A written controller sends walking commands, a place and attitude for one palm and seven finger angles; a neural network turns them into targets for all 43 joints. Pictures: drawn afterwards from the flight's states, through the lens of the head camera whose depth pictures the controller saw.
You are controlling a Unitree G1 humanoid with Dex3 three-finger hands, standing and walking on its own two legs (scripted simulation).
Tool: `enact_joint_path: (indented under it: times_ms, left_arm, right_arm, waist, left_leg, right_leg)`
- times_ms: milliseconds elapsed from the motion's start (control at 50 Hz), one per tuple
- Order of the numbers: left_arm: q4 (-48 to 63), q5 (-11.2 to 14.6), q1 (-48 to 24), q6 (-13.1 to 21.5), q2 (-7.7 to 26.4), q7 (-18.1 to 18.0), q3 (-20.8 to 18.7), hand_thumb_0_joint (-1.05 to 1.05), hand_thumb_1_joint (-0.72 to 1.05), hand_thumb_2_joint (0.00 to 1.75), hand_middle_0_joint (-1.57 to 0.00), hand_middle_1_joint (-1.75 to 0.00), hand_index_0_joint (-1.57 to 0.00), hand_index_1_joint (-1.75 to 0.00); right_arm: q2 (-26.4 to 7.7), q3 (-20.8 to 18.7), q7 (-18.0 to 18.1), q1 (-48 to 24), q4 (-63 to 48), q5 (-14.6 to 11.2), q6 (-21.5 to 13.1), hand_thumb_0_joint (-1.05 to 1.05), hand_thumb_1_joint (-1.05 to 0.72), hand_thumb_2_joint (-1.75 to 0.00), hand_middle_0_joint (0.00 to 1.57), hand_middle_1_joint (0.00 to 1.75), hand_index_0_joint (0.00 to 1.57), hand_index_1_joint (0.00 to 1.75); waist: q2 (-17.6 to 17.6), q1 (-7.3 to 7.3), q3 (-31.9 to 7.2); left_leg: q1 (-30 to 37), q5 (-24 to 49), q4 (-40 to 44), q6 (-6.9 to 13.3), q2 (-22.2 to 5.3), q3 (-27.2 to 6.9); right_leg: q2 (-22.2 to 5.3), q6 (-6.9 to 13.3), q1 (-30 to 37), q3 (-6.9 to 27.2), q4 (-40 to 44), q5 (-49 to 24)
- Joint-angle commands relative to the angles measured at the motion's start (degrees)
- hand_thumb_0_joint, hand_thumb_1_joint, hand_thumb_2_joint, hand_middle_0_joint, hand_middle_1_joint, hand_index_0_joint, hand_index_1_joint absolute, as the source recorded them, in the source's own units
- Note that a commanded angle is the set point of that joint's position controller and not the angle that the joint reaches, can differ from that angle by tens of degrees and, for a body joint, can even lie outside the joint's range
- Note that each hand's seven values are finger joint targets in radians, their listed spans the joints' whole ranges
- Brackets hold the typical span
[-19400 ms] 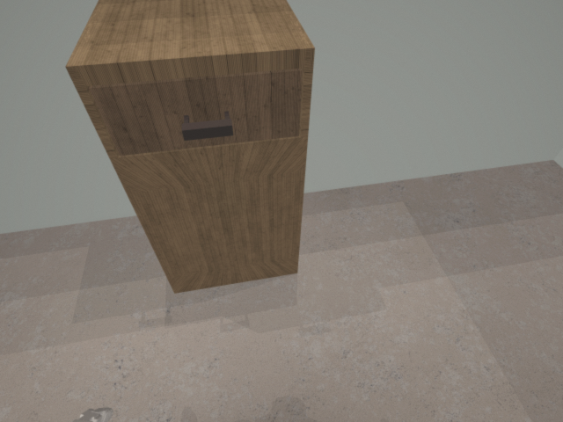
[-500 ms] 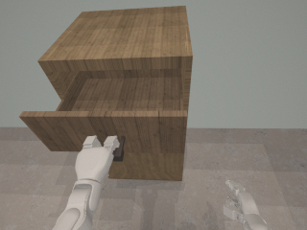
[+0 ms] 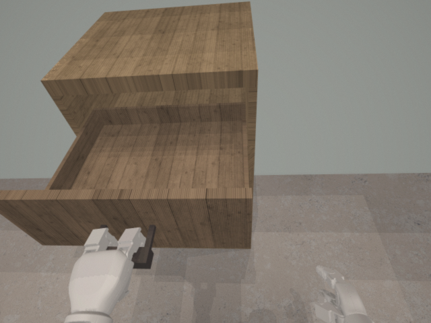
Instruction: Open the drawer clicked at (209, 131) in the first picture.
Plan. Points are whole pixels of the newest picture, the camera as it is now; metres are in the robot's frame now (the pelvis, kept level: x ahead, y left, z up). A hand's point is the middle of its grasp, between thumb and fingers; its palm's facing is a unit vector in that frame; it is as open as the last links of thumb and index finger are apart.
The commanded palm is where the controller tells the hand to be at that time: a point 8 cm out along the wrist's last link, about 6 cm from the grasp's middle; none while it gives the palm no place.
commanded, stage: pull the drawer open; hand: left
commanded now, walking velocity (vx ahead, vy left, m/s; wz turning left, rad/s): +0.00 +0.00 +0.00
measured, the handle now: (123, 244) +0.24 +0.20 +0.05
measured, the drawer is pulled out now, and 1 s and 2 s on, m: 0.30 0.30 0.30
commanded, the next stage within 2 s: open the thumb to release the handle in 0.26 s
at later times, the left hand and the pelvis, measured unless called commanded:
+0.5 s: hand (120, 279) +0.19 +0.19 +0.03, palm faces +0.06 -0.14 -0.99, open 6.3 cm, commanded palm +0.15 +0.20 +0.08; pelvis +0.00 +0.00 -0.01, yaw +0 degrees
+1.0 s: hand (119, 279) +0.18 +0.19 +0.03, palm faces +0.06 -0.15 -0.99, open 13.4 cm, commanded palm +0.16 +0.20 +0.08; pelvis -0.01 +0.00 +0.00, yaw +1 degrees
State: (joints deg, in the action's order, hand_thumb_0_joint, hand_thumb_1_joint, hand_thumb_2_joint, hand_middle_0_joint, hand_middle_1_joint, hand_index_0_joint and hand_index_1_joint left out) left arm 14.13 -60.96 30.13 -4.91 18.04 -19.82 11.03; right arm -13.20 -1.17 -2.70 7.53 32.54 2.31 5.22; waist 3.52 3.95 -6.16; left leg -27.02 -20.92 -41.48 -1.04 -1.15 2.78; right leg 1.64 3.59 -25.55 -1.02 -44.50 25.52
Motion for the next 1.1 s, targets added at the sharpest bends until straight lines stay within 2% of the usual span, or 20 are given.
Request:
enact_joint_path:
  times_ms: [0, 40, 100, 180, 320, 340, 360, 420, 500, 540, 600, 620, 740, 780, 820, 880, 920, 940, 1000, 1080]
  left_arm:
    - [15.9, 2.3, 9.7, 1.5, 5.1, -4.1, -5.7, 0.0, 0.9, 0.9, -0.4, -1.35, -0.4, -1.35]
    - [16.8, 2.1, 7.4, 1.3, 4.3, -4.0, -4.3, 0.0, 0.9, 0.9, -0.4, -1.35, -0.4, -1.35]
    - [16.9, 2.0, 7.8, 0.6, 5.2, -4.4, -5.2, 0.0, 0.9, 0.9, -0.4, -1.35, -0.4, -1.35]
    - [16.1, 1.9, 6.2, 0.3, 6.6, -4.9, -7.0, 0.0, 0.9, 0.9, -0.4, -1.35, -0.4, -1.35]
    - [16.0, 2.0, 7.2, 0.0, 5.8, -5.3, -6.3, 0.0, 0.9, 0.9, -0.4, -1.35, -0.4, -1.35]
    - [13.6, 0.8, -6.2, -0.3, 10.9, -6.1, -10.9, 0.0, 0.9, 0.9, -0.4, -1.35, -0.4, -1.35]
    - [12.6, 0.3, -5.1, -0.4, 9.6, -6.6, -11.1, 0.0, 0.83, 0.87, -0.4, -1.34, -0.4, -1.34]
    - [10.3, 1.3, -2.4, -1.2, 7.8, -6.6, -9.7, 0.0, 0.62, 0.78, -0.38, -1.32, -0.38, -1.32]
    - [10.9, 1.0, -5.5, -2.2, 6.8, -5.6, -6.9, 0.0, 0.34, 0.66, -0.36, -1.29, -0.36, -1.29]
    - [9.5, 0.6, -6.0, -2.3, 7.8, -5.1, -7.7, 0.0, 0.2, 0.6, -0.35, -1.27, -0.35, -1.27]
    - [10.0, 0.4, -6.1, -2.4, 7.4, -4.2, -6.8, 0.0, -0.01, 0.51, -0.33, -1.25, -0.33, -1.25]
    - [9.3, 0.6, -5.7, -2.3, 7.4, -3.8, -6.7, 0.0, -0.08, 0.48, -0.33, -1.24, -0.33, -1.24]
    - [9.1, 0.4, -9.0, -1.9, 7.0, -2.8, -5.8, 0.0, -0.5, 0.3, -0.3, -1.2, -0.3, -1.2]
    - [8.4, 0.9, -6.6, -1.8, 8.0, -2.7, -7.5, 0.0, -0.5, 0.3, -0.3, -1.2, -0.3, -1.2]
    - [7.1, 1.0, -8.9, -1.6, 8.6, -2.6, -8.2, 0.0, -0.5, 0.3, -0.3, -1.2, -0.3, -1.2]
    - [7.1, 0.7, -10.5, -1.5, 9.7, -3.1, -9.6, 0.0, -0.5, 0.3, -0.3, -1.2, -0.3, -1.2]
    - [7.0, 1.1, -9.5, -1.3, 8.2, -3.1, -8.0, 0.0, -0.5, 0.3, -0.3, -1.2, -0.3, -1.2]
    - [4.8, 1.2, -8.6, -1.6, 5.3, -2.8, -4.9, 0.0, -0.5, 0.3, -0.3, -1.2, -0.3, -1.2]
    - [6.2, 0.8, -11.4, -1.5, 8.2, -3.2, -7.6, 0.0, -0.5, 0.3, -0.3, -1.2, -0.3, -1.2]
    - [5.5, 0.5, -10.9, -1.8, 7.5, -3.6, -7.1, 0.0, -0.5, 0.3, -0.3, -1.2, -0.3, -1.2]
  right_arm:
    - [-4.2, -1.4, -1.0, -9.4, -11.6, -0.4, -3.3, 0.0, -0.9, -0.9, 0.2, 0.3, 0.2, 0.3]
    - [-4.5, -1.5, -1.2, -9.5, -11.8, -0.3, -3.0, 0.0, -0.9, -0.9, 0.2, 0.3, 0.2, 0.3]
    - [-4.4, -1.4, -1.3, -8.9, -12.5, -0.3, -3.0, 0.0, -0.9, -0.9, 0.2, 0.3, 0.2, 0.3]
    - [-4.7, -1.4, -0.7, -8.9, -12.2, -0.4, -2.9, 0.0, -0.9, -0.9, 0.2, 0.3, 0.2, 0.3]
    - [-4.3, -1.4, -0.6, -8.3, -11.8, -0.5, -3.0, 0.0, -0.9, -0.9, 0.2, 0.3, 0.2, 0.3]
    - [-5.1, -1.1, 0.6, -8.6, -9.7, -0.4, -2.2, 0.0, -0.9, -0.9, 0.2, 0.3, 0.2, 0.3]
    - [-4.4, -1.2, 1.2, -8.8, -10.3, 0.0, -2.3, 0.0, -0.9, -0.9, 0.2, 0.3, 0.2, 0.3]
    - [-4.2, -1.2, 1.6, -8.6, -9.7, -0.6, -2.7, 0.0, -0.9, -0.9, 0.2, 0.3, 0.2, 0.3]
    - [-4.1, -0.9, 1.7, -9.5, -9.4, -0.7, -2.3, 0.0, -0.9, -0.9, 0.2, 0.3, 0.2, 0.3]
    - [-4.1, -0.6, 2.0, -10.0, -9.0, -0.7, -2.3, 0.0, -0.9, -0.9, 0.2, 0.3, 0.2, 0.3]
    - [-3.8, -0.3, 2.0, -10.4, -9.2, -0.9, -2.3, 0.0, -0.9, -0.9, 0.2, 0.3, 0.2, 0.3]
    - [-3.7, -0.3, 2.1, -10.6, -9.0, -1.0, -2.4, 0.0, -0.9, -0.9, 0.2, 0.3, 0.2, 0.3]
    - [-3.8, -0.2, 2.2, -10.9, -9.0, -0.7, -2.4, 0.0, -0.9, -0.9, 0.2, 0.3, 0.2, 0.3]
    - [-3.9, -0.2, 2.4, -11.2, -9.2, -0.9, -2.5, 0.0, -0.9, -0.9, 0.2, 0.3, 0.2, 0.3]
    - [-3.8, -0.1, 2.8, -11.2, -8.7, -1.0, -2.5, 0.0, -0.9, -0.9, 0.2, 0.3, 0.2, 0.3]
    - [-4.0, -0.4, 3.2, -11.2, -8.4, -0.9, -2.5, 0.0, -0.9, -0.9, 0.2, 0.3, 0.2, 0.3]
    - [-3.8, -0.4, 3.0, -11.0, -8.4, -1.0, -2.6, 0.0, -0.9, -0.9, 0.2, 0.3, 0.2, 0.3]
    - [-3.8, -0.4, 2.8, -10.9, -8.3, -0.9, -2.7, 0.0, -0.9, -0.9, 0.2, 0.3, 0.2, 0.3]
    - [-4.2, -0.6, 3.0, -11.1, -8.1, -0.9, -2.5, 0.0, -0.9, -0.9, 0.2, 0.3, 0.2, 0.3]
    - [-4.1, -0.7, 3.0, -11.3, -8.0, -1.0, -2.5, 0.0, -0.9, -0.9, 0.2, 0.3, 0.2, 0.3]
  waist:
    - [-5.2, 2.64, -9.5]
    - [-5.3, 1.68, -8.3]
    - [-4.8, 1.61, -8.4]
    - [-4.6, 1.32, -8.8]
    - [-5.3, 1.39, -9.4]
    - [-6.3, -0.77, -8.1]
    - [-4.9, 0.81, -8.6]
    - [-5.3, 0.95, -9.5]
    - [-4.8, 0.81, -9.6]
    - [-5.8, 1.09, -7.9]
    - [-4.7, 1.64, -9.2]
    - [-5.8, 1.49, -7.7]
    - [-4.6, 1.27, -6.4]
    - [-5.1, 1.79, -6.7]
    - [-6.3, 1.55, -5.0]
    - [-4.6, 1.76, -6.5]
    - [-3.8, 1.76, -6.5]
    - [-5.4, 1.21, -4.9]
    - [-5.8, 1.58, -7.2]
    - [-4.2, 1.65, -7.5]
  left_leg:
    - [5.4, 16.1, 0.5, 2.4, 3.7, -1.4]
    - [5.0, 15.7, 0.0, 2.5, 3.6, -1.6]
    - [4.8, 14.6, -0.7, 2.6, 3.4, -1.7]
    - [4.2, 14.5, -1.0, 2.5, 3.5, -1.9]
    - [5.0, 16.6, -1.3, 2.6, 3.2, -1.8]
    - [4.3, 14.0, -1.2, 2.5, 3.5, -2.0]
    - [4.3, 13.3, -0.9, 2.5, 3.6, -1.7]
    - [5.4, 14.5, -0.4, 2.4, 3.6, -1.6]
    - [6.7, 14.7, 0.3, 2.6, 3.4, -1.4]
    - [6.0, 13.8, 0.9, 2.6, 3.5, -1.3]
    - [6.7, 14.0, 1.6, 2.5, 3.7, -1.1]
    - [6.4, 14.1, 1.7, 2.6, 3.7, -1.2]
    - [6.8, 12.2, 2.5, 2.7, 3.7, -1.1]
    - [6.9, 12.2, 2.6, 2.6, 3.8, -1.1]
    - [5.5, 10.7, 3.0, 2.6, 3.9, -1.1]
    - [6.7, 10.9, 3.3, 2.5, 3.9, -1.1]
    - [6.8, 11.4, 3.4, 2.5, 3.9, -1.0]
    - [5.9, 11.0, 3.2, 2.6, 3.9, -1.1]
    - [5.5, 10.5, 3.5, 2.5, 4.1, -1.1]
    - [6.4, 11.6, 3.5, 2.4, 4.0, -1.3]
  right_leg:
    - [-1.1, -1.6, 3.1, 5.4, 6.1, -29.4]
    - [-0.8, -1.4, 1.0, 5.2, 5.9, -27.5]
    - [-0.8, -1.3, -0.3, 5.3, 5.9, -24.8]
    - [-0.7, -1.2, 0.3, 5.9, 5.6, -26.9]
    - [-0.7, -1.5, 0.8, 4.6, 4.5, -29.9]
    - [-0.6, -1.6, -1.2, 5.3, 5.2, -28.5]
    - [-0.6, -1.7, -0.1, 4.9, 5.4, -27.6]
    - [-0.7, -1.7, 1.3, 4.1, 5.6, -29.4]
    - [-0.8, -1.9, 1.2, 3.5, 6.4, -27.0]
    - [-0.7, -2.0, 1.6, 3.8, 7.3, -26.9]
    - [-0.9, -1.9, 3.1, 4.2, 7.6, -26.8]
    - [-0.9, -2.0, 3.2, 4.0, 7.8, -27.7]
    - [-1.0, -2.1, 2.4, 4.3, 9.6, -23.2]
    - [-1.0, -2.1, 3.5, 4.9, 10.1, -23.8]
    - [-1.3, -2.4, 3.2, 5.0, 10.6, -22.6]
    - [-1.1, -2.0, 3.6, 5.6, 11.3, -21.2]
    - [-1.2, -2.1, 3.5, 4.7, 10.6, -22.4]
    - [-1.3, -2.4, 2.7, 4.2, 10.6, -22.5]
    - [-1.6, -2.5, 4.3, 5.6, 10.8, -22.7]
    - [-1.1, -1.9, 3.7, 4.9, 10.3, -23.3]
